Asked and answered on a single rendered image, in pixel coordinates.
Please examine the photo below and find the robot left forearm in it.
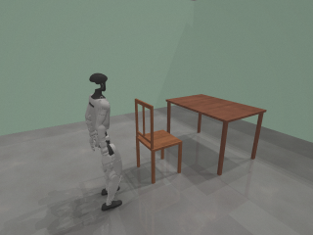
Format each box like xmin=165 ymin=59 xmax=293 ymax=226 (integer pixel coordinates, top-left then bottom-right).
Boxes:
xmin=85 ymin=119 xmax=96 ymax=138

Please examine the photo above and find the chair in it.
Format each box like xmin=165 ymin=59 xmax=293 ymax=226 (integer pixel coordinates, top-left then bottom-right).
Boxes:
xmin=134 ymin=98 xmax=183 ymax=184

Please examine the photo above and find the robot left shin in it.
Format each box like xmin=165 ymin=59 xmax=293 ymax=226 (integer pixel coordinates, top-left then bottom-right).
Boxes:
xmin=105 ymin=168 xmax=114 ymax=190

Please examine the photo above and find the left robot foot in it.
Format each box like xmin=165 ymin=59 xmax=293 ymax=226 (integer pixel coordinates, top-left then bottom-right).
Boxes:
xmin=101 ymin=186 xmax=120 ymax=196

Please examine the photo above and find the robot right forearm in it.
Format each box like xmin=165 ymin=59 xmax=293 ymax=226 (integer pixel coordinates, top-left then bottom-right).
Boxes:
xmin=97 ymin=125 xmax=109 ymax=156

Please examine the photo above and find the robot left upper arm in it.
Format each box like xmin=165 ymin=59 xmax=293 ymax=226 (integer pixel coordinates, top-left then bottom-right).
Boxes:
xmin=85 ymin=94 xmax=93 ymax=121

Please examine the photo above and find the robot right hand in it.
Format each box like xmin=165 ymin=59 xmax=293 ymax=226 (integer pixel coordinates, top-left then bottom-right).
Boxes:
xmin=101 ymin=154 xmax=113 ymax=172

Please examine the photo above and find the table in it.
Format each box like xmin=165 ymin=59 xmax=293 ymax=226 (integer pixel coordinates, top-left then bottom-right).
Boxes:
xmin=165 ymin=94 xmax=267 ymax=176

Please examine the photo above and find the robot right upper arm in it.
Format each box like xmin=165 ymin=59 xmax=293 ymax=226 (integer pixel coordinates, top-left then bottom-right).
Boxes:
xmin=95 ymin=99 xmax=111 ymax=131

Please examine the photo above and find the robot left hand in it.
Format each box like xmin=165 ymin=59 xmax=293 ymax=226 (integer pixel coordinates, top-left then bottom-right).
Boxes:
xmin=89 ymin=137 xmax=100 ymax=152

